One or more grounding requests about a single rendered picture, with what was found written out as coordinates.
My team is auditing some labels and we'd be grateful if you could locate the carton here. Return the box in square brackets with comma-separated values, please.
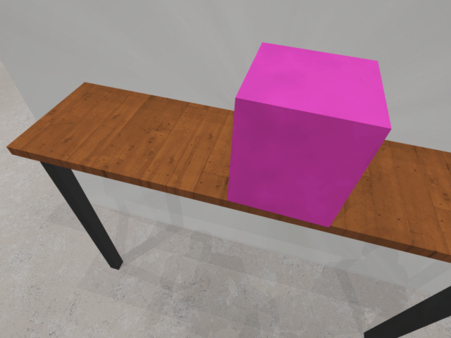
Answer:
[227, 42, 392, 227]

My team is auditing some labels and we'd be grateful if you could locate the table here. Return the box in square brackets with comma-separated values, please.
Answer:
[7, 82, 451, 338]

